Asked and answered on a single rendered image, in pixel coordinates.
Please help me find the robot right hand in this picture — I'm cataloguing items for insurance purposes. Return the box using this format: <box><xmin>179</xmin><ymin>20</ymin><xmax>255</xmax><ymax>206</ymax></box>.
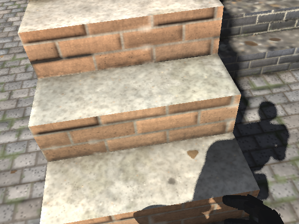
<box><xmin>222</xmin><ymin>194</ymin><xmax>284</xmax><ymax>224</ymax></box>

